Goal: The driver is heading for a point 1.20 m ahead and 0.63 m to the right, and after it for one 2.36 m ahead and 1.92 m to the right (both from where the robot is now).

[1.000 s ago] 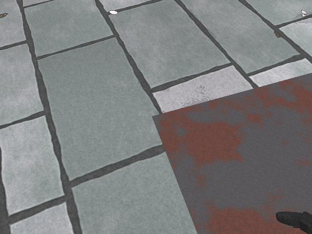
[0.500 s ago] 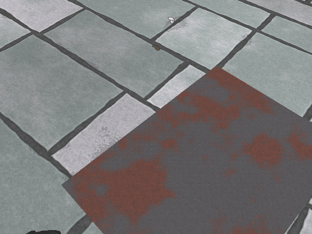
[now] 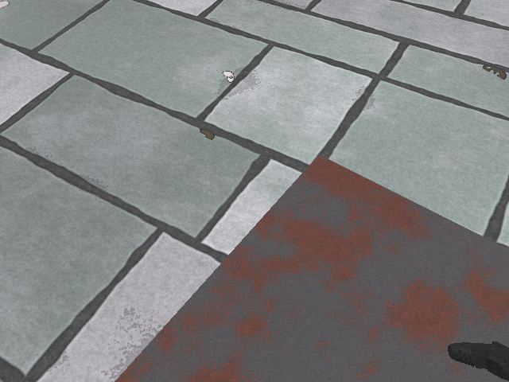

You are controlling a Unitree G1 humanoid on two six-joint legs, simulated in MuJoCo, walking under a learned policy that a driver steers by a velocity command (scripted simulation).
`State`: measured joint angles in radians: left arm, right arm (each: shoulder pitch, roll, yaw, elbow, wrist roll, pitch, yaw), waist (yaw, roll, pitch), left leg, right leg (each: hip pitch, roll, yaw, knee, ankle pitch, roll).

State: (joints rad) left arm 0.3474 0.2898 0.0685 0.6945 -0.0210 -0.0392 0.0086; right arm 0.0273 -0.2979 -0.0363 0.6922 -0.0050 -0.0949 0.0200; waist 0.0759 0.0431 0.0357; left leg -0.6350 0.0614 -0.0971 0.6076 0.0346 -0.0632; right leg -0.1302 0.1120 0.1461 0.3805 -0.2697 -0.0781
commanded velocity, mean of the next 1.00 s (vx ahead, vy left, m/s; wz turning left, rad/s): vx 0.50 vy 0.00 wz -0.32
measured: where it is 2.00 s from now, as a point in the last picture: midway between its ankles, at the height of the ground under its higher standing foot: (415, 197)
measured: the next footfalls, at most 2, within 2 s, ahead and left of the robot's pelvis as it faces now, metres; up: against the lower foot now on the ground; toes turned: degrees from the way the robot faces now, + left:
left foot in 0.12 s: +0.25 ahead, +0.14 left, +0.00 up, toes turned -5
right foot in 0.62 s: +0.50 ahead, -0.13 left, +0.00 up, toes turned -9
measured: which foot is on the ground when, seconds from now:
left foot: up 0.00-0.10, down 0.12-0.64, up 0.66-1.00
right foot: down 0.00-0.14, up 0.16-0.60, down 0.62-1.00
